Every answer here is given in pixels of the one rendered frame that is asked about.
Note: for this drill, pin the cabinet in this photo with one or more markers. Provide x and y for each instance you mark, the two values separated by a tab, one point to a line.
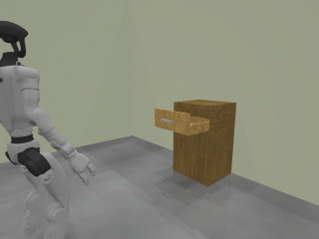
205	157

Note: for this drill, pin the robot right hand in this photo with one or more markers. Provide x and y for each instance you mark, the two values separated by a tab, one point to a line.
78	163

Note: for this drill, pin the left robot thigh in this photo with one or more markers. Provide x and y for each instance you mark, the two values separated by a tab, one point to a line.
38	196

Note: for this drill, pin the right robot forearm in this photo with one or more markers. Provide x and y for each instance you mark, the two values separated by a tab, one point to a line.
47	129

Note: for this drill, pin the robot right shin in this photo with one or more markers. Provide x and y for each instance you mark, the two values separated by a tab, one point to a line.
59	223

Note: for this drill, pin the handle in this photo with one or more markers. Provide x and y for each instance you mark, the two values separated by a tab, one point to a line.
166	120

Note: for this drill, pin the right robot upper arm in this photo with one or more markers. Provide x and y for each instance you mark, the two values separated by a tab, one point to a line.
28	80

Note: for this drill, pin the drawer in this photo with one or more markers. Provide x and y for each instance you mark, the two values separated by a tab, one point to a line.
182	123

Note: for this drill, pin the left robot forearm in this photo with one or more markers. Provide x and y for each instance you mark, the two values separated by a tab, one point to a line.
9	130

